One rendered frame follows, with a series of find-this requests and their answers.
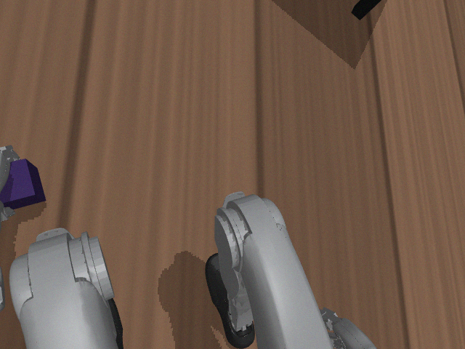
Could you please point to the small box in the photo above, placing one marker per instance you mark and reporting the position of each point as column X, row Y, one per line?
column 23, row 186

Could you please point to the right robot foot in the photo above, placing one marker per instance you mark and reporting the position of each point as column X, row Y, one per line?
column 218, row 292

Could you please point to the left robot hand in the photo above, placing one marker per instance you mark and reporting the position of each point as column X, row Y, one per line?
column 7, row 155

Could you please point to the left robot foot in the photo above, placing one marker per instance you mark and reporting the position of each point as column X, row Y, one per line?
column 117, row 322

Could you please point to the right robot hand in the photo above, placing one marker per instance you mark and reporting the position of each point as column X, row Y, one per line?
column 346, row 335

